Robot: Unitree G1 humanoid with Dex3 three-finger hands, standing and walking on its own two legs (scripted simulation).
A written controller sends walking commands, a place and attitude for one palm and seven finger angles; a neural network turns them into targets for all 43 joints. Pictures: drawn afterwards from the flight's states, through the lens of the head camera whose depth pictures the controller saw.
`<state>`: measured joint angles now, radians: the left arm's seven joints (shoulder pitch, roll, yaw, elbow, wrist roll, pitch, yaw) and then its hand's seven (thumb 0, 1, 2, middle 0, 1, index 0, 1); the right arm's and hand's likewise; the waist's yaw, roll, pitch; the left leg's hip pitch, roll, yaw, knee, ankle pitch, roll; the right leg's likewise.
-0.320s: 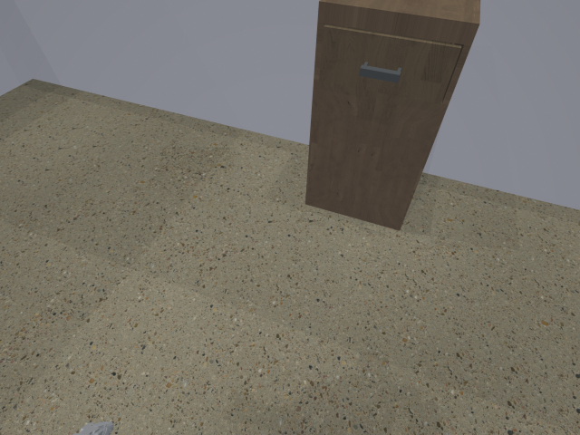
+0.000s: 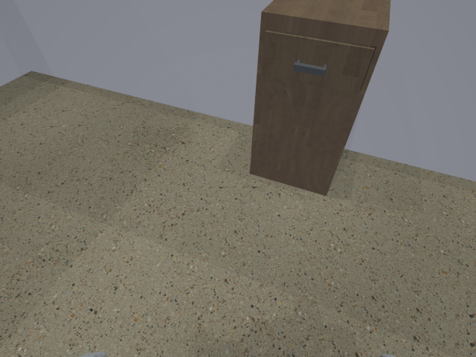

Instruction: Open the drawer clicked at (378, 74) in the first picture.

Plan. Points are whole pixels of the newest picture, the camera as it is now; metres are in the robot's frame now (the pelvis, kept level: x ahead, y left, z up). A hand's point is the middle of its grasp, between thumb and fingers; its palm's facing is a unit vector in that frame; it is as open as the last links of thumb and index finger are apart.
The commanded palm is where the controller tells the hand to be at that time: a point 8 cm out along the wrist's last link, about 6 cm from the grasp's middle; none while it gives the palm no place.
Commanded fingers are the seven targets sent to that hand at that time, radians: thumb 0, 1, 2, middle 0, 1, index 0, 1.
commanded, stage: stand and wait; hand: left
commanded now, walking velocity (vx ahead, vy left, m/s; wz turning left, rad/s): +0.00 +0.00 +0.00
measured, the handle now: (310, 66) +1.15 -0.21 -0.03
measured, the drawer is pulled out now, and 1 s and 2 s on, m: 0.02 0.02 0.02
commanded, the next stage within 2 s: look at it before walking up in 0.50 s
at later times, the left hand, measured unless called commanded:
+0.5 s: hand out of the picture +0.06 +0.24 -0.15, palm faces -0.03 -0.94 -0.34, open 7.4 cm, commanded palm none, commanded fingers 0.00 0.90 0.90 -0.20 -0.30 -0.20 -0.30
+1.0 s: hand out of the picture +0.05 +0.24 -0.15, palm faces -0.04 -0.94 -0.34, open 7.4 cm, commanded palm none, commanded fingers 0.00 0.90 0.90 -0.20 -0.30 -0.20 -0.30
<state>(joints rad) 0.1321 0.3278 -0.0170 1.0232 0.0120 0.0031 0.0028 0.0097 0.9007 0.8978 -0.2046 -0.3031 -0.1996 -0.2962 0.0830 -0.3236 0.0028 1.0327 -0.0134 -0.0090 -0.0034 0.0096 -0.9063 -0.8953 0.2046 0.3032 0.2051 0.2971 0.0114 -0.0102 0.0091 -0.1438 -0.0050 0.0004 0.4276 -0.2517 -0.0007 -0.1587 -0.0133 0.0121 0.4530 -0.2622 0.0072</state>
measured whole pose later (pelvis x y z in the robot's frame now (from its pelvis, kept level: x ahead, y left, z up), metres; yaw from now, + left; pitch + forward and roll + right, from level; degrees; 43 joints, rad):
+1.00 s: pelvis -0.02 -0.01 +0.00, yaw -1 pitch -2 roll +0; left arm 0.15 0.34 -0.01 1.09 0.01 0.00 0.00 0.01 0.90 0.90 -0.20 -0.30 -0.20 -0.30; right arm 0.13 -0.34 0.00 1.12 -0.01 -0.01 0.00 0.01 -0.91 -0.90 0.20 0.30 0.20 0.30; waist 0.00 -0.01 0.03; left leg -0.14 0.02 0.00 0.36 -0.19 -0.02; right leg -0.16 0.01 0.02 0.39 -0.20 -0.01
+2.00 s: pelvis +0.19 -0.03 -0.01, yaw -18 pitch +0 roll -1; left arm 0.46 0.15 0.04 1.09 0.03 -0.05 0.01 0.01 0.90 0.90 -0.20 -0.30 -0.20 -0.30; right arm 0.09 -0.16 -0.04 0.96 -0.02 -0.03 0.02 0.01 -0.91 -0.90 0.20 0.30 0.20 0.30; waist 0.07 -0.01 0.04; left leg -0.48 0.08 0.09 0.63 -0.18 -0.02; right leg 0.02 0.03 0.09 0.40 -0.41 -0.01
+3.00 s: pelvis +0.36 -0.09 +0.00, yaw -30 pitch +1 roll -1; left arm 0.19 0.21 0.07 1.00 0.01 0.04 0.03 0.00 0.92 0.90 -0.20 -0.30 -0.19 -0.30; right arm 0.28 -0.13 -0.04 1.04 -0.03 0.01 -0.02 0.02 -0.92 -0.90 0.20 0.30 0.20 0.30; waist -0.02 -0.01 0.04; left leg -0.25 0.03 0.04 0.47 -0.24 0.01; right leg -0.37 -0.04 -0.06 0.88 -0.48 0.05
